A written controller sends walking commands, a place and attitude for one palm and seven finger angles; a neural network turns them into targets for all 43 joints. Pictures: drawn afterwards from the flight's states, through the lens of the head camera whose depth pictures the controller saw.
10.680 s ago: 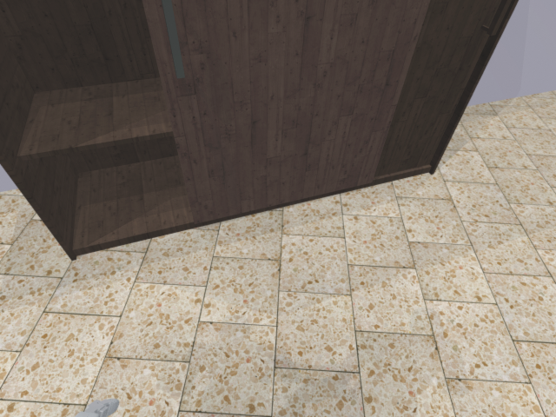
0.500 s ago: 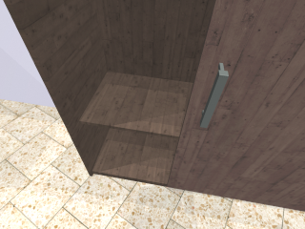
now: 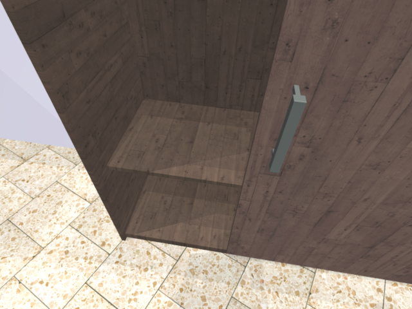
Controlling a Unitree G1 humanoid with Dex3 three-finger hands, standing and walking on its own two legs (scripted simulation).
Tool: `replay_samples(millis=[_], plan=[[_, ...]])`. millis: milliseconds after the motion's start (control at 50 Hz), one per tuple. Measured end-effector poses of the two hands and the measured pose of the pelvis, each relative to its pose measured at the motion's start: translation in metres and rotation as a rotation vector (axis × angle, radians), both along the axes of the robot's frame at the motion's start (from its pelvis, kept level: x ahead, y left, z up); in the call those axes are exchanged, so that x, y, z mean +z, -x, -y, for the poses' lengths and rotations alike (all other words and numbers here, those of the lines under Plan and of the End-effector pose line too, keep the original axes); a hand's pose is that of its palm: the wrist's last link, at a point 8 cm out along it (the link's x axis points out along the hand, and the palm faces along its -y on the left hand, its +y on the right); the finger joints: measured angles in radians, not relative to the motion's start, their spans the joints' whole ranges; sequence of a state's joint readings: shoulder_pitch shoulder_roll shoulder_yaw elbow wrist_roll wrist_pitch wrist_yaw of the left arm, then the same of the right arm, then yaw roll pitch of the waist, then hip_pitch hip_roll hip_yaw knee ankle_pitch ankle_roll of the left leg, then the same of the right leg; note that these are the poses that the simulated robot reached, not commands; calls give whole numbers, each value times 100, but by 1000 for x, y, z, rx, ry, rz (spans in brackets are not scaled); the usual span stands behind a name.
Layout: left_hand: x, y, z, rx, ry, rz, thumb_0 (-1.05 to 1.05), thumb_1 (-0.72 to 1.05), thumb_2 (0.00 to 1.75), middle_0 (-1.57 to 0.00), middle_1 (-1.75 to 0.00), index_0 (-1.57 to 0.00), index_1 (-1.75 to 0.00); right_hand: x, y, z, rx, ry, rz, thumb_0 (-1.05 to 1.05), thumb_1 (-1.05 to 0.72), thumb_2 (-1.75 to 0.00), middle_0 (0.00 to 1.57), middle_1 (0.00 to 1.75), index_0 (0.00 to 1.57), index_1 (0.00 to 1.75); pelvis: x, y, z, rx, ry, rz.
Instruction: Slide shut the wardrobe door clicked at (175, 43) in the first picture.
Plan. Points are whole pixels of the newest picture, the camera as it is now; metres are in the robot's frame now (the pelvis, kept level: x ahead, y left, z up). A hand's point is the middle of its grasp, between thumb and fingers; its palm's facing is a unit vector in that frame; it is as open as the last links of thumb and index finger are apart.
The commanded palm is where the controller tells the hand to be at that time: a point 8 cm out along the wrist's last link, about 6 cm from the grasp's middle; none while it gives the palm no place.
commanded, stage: look again from close up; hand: right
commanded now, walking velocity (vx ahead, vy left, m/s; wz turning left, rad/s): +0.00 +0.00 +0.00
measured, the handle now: (284, 131) +0.47 -0.15 +0.10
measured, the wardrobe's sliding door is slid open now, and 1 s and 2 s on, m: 0.51 0.51 0.51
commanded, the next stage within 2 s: raise the hand with hooked fingers in 0.20 s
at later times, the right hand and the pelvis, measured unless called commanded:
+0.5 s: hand (330, 308) +0.16 -0.21 -0.04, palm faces +0.21 +0.95 -0.22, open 7.5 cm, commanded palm +0.10 -0.23 -0.05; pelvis -0.02 -0.02 -0.01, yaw +0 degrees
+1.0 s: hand (344, 295) +0.16 -0.21 +0.03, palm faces +0.06 +1.00 -0.07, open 10.3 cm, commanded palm +0.13 -0.28 +0.02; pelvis -0.06 -0.02 -0.07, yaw -2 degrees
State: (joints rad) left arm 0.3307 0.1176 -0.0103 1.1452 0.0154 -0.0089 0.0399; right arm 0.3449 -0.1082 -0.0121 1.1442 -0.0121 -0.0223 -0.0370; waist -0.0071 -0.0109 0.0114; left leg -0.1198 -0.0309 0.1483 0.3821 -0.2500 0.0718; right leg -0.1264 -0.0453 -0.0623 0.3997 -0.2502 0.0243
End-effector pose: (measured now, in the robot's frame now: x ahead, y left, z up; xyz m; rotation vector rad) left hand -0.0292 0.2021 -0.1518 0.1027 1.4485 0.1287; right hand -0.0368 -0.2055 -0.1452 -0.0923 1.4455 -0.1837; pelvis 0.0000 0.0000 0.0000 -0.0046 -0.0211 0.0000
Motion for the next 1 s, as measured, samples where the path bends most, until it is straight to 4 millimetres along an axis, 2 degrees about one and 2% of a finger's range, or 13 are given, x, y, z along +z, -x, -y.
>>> replay_samples(millis=[320, 380, 420, 460, 520, 580, 620, 680, 740, 800, 880, 940, 1000], plan=[[0, 1, 9, 0, 11, -1, 1, 91, 90, -20, -30, -20, -30, 1, 1, 7, 9, 6, -6, 1, -91, -90, 20, 30, 19, 30, 0, 0, 7, 3, -3, -8], [3, -14, -3, -20, -53, 139, 2, 92, 90, -20, -30, -20, -30, 29, -40, 31, -28, 93, 234, 4, -95, -90, 20, 30, 20, 30, -2, 8, 12, 29, -7, 3], [8, -31, -14, -31, -75, 270, 3, 93, 90, -20, -30, -20, -30, 62, -80, 51, -15, 170, 447, 6, -96, -89, 20, 31, 20, 31, -3, 12, 17, 21, -1, -4], [14, -54, -24, -45, -100, 404, 3, 93, 90, -20, -30, -20, -30, 98, -123, 59, 16, 201, 685, 6, -94, -88, 20, 33, 20, 32, -4, 17, 20, 8, 3, -14], [31, -95, -36, -87, -139, 614, 3, 92, 90, -20, -30, -20, -30, 145, -183, 46, 81, 147, 1050, 5, -88, -87, 20, 36, 20, 35, -11, 27, 24, -10, 4, -50], [54, -132, -43, -129, -167, 796, 2, 92, 90, -20, -30, -20, -30, 167, -218, 20, 115, -17, 1348, 3, -81, -84, 20, 39, 20, 39, -23, 36, 24, 2, 7, -100], [67, -152, -44, -164, -181, 887, 2, 91, 90, -20, -30, -20, -30, 166, -221, 7, 115, -133, 1486, 2, -76, -82, 20, 42, 20, 41, -34, 40, 24, 18, 13, -130], [77, -176, -41, -209, -188, 964, 2, 91, 90, -20, -30, -20, -30, 144, -202, 7, 105, -162, 1511, 2, -68, -80, 21, 46, 21, 46, -50, 45, 23, 30, 20, -150], [78, -195, -29, -246, -164, 994, 1, 91, 90, -19, -30, -19, -30, 116, -168, 21, 78, -88, 1371, 1, -60, -77, 22, 50, 22, 50, -60, 48, 23, 20, 18, -150], [71, -205, -9, -286, -126, 999, 1, 91, 90, -19, -30, -19, -30, 105, -138, 44, 28, 27, 1279, 1, -53, -74, 23, 55, 23, 54, -65, 51, 23, -1, 2, -151], [51, -203, 21, -334, -58, 978, 1, 90, 90, -20, -30, -20, -30, 133, -129, 68, -4, 135, 1406, 2, -43, -70, 23, 61, 23, 60, -69, 56, 22, -29, -27, -152], [35, -188, 40, -345, -5, 941, 1, 90, 90, -20, -30, -20, -30, 163, -146, 68, 70, 112, 1564, 2, -36, -67, 23, 65, 23, 65, -69, 61, 23, -43, -45, -146], [23, -167, 49, -309, 28, 887, 1, 90, 90, -20, -30, -20, -30, 175, -176, 60, 195, 22, 1579, 1, -29, -64, 24, 70, 23, 69, -66, 63, 25, -45, -50, -142]])
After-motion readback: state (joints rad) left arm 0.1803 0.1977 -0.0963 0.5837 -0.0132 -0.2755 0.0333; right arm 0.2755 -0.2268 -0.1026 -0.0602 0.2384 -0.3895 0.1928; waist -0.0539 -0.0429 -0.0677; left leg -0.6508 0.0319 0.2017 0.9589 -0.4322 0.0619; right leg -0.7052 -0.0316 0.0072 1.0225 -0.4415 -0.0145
